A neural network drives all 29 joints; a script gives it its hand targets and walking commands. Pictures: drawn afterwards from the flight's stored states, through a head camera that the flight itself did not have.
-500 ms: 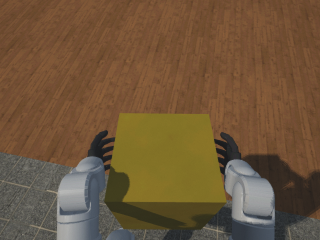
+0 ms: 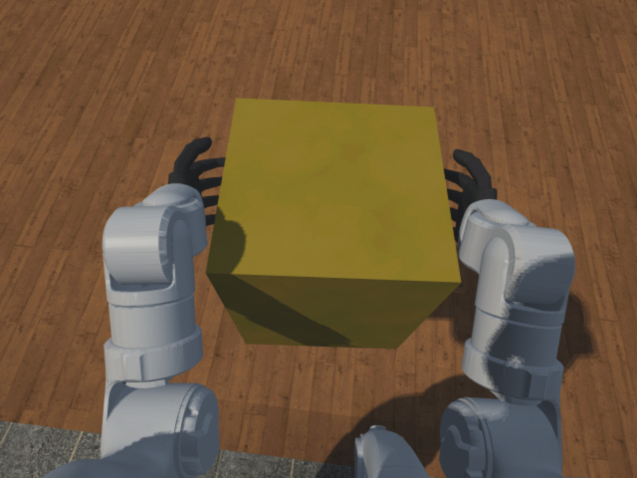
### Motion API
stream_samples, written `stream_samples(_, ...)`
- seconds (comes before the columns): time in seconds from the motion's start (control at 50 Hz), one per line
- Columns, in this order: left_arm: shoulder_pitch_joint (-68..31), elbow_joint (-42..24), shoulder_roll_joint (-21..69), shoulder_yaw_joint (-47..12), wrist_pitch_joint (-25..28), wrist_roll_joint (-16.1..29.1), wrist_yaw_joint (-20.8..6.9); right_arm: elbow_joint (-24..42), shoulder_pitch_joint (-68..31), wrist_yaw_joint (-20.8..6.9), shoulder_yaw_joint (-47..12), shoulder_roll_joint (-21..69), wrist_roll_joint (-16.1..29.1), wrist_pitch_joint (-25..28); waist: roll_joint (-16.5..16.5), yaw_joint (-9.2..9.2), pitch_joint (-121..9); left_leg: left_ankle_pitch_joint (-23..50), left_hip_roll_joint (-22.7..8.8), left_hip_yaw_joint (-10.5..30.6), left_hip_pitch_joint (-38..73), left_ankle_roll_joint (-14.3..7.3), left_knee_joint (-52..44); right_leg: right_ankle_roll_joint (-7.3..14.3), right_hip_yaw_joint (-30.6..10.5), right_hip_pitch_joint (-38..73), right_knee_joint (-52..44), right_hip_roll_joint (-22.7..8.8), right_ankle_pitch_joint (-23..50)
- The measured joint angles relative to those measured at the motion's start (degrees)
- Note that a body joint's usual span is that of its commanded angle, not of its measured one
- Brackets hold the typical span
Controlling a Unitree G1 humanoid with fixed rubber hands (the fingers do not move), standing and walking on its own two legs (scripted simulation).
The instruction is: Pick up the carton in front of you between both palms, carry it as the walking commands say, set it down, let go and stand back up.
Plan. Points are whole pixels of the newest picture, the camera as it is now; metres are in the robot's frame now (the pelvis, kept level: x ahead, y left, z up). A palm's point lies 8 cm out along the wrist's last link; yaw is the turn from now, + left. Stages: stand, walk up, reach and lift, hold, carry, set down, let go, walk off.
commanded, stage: carry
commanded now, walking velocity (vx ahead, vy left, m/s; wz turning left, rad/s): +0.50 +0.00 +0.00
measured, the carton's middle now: (327, 241) +0.37 -0.01 +0.07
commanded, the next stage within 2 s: none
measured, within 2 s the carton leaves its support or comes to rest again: neither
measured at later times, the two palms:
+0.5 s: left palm (218, 41) +0.70 +0.15 +0.14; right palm (405, 43) +0.73 -0.15 +0.13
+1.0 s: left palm out of the picture +1.03 +0.16 +0.22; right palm out of the picture +1.07 -0.13 +0.22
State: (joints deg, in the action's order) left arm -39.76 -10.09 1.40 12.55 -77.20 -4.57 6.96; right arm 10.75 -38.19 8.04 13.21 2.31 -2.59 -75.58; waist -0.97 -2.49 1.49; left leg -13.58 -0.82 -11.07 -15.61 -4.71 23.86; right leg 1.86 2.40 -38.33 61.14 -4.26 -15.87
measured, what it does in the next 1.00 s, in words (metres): climbs: right foot, then left foot 0.04 m higher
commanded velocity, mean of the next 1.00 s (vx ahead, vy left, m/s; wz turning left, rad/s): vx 0.50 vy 0.00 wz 0.23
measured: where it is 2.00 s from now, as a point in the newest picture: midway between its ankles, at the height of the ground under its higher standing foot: (253, 145)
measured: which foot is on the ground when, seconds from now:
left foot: down 0.00-0.22, up 0.24-0.56, down 0.58-0.94, up 0.96-1.00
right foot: up 0.00-0.16, down 0.18-0.60, up 0.62-0.90, down 0.92-1.00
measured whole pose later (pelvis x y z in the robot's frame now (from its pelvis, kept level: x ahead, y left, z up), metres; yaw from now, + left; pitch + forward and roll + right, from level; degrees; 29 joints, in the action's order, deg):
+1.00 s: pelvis +0.67 -0.02 +0.05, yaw +8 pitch +4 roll -2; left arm -47.1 2.8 3.2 15.3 -74.4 -8.8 7.1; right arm -6.8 -49.4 7.5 15.5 -3.5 -0.5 -73.7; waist 2.8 -1.8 -1.0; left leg -31.5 0.9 2.5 -19.8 -2.4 56.6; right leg 4.7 8.0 -29.8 41.1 0.0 -24.2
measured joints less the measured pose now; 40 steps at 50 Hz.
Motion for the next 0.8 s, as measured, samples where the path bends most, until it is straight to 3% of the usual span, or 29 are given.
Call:
stream_samples(0.08,-5.12,5.21,-1.90,0.82,0.11,0.44,0.21,-5.83,-5.73,-0.04,0.76,-1.61,0.14,0.19,0.16,0.49,-0.36,-3.99,0.11,0.77,4.54,1.23,-0.80,-0.08,1.53,-2.47,-9.59,-0.04,4.06)
stream_samples(0.18,-10.02,11.67,-3.24,2.26,0.23,0.94,0.32,-11.63,-10.71,-0.08,1.52,-2.86,-0.44,-0.38,1.32,1.44,-1.04,-12.16,-1.00,1.48,9.61,3.51,3.44,2.00,5.54,2.41,-24.58,2.86,6.80)
stream_samples(0.22,-11.43,14.44,-2.69,2.42,1.14,0.55,0.35,-13.08,-11.63,-0.16,2.20,-3.82,-0.32,-0.60,2.72,2.68,-1.02,-13.15,-3.06,2.28,6.66,3.66,15.05,3.20,6.72,6.10,-25.62,4.14,-4.00)
stream_samples(0.24,-11.81,15.52,-2.25,2.44,1.72,0.20,0.37,-13.75,-11.86,-0.25,2.66,-4.22,-0.21,-0.48,3.13,3.63,-0.47,-13.33,-2.83,4.76,3.25,3.82,24.09,3.57,6.79,6.27,-24.00,4.52,-6.01)
stream_samples(0.3,-10.21,15.39,-0.88,2.55,2.15,-0.12,0.71,-13.49,-10.84,-0.42,4.32,-3.39,-0.85,-0.70,2.37,5.59,1.60,-13.23,0.19,9.88,-8.36,2.95,47.04,3.49,5.86,9.29,-25.21,4.89,-5.82)
stream_samples(0.34,-7.98,12.33,0.01,3.02,2.24,0.30,1.00,-11.00,-9.77,-0.45,5.03,-1.89,-1.76,-0.89,1.75,6.25,3.25,-11.19,0.57,10.36,-15.07,2.34,51.61,3.26,5.24,12.46,-28.43,4.89,-6.32)
stream_samples(0.42,-3.92,3.45,2.25,3.99,3.46,0.92,1.89,-3.33,-7.22,-0.27,5.03,1.19,-3.01,0.42,1.15,6.94,5.71,-10.70,-0.43,10.02,-25.24,2.17,48.23,2.80,4.29,18.56,-33.17,4.52,-8.06)
stream_samples(0.5,-1.83,-2.93,3.22,4.37,4.58,1.74,1.87,3.22,-4.45,-0.42,3.84,2.71,-2.88,1.98,0.96,6.93,5.62,-8.14,-1.06,8.61,-28.42,2.51,32.53,1.65,3.40,24.85,-36.04,4.06,-11.56)
stream_samples(0.54,-2.06,-3.44,2.73,4.14,4.62,2.09,1.82,4.04,-4.01,-0.47,3.16,2.60,-2.89,2.42,0.50,6.24,4.72,-6.29,-0.22,6.49,-26.15,1.91,22.07,0.76,3.08,27.91,-35.82,3.33,-14.39)
stream_samples(0.58,-2.80,-2.31,1.23,4.03,4.22,2.32,1.63,2.05,-4.80,-0.49,2.29,2.35,-3.15,2.95,-0.70,4.47,4.02,-4.01,1.56,3.63,-21.49,1.02,15.34,0.27,3.28,29.08,-29.48,1.38,-18.22)
stream_samples(0.6,-3.21,-1.12,0.25,4.03,4.08,2.41,1.40,0.28,-5.42,-0.49,1.71,2.18,-3.43,3.37,-1.40,3.34,3.96,-5.31,2.07,2.90,-20.42,1.25,16.86,0.06,2.47,27.28,-22.04,0.28,-16.63)
stream_samples(0.66,-4.07,3.49,-1.08,4.02,3.24,1.88,0.58,-4.50,-6.14,-0.20,0.72,1.24,-3.48,2.80,0.13,-0.45,3.35,-8.75,2.55,3.77,-16.15,1.76,16.20,0.17,-2.75,16.97,5.63,3.54,-13.92)
stream_samples(0.7,-4.72,5.31,-0.65,4.28,2.36,0.81,0.28,-5.91,-5.77,0.19,0.59,0.46,-2.41,2.04,1.27,-2.42,2.96,-8.71,2.64,4.91,-12.35,2.24,12.06,0.43,-2.61,10.30,14.51,4.67,-11.62)
stream_samples(0.74,-5.33,5.95,0.10,4.63,1.82,-0.43,0.09,-6.61,-5.69,0.56,0.92,-0.15,-1.17,1.78,2.08,-4.02,2.78,-8.65,2.60,5.94,-8.44,1.94,7.86,0.28,-1.77,5.01,15.07,4.77,-9.98)
stream_samples(0.8,-6.06,5.54,1.22,5.05,1.69,-2.07,-0.07,-7.21,-6.48,0.87,1.71,-0.96,0.42,1.99,2.80,-5.64,2.11,-9.40,2.29,7.69,-3.25,1.95,3.38,-0.49,-0.82,-0.53,8.11,4.57,-11.47)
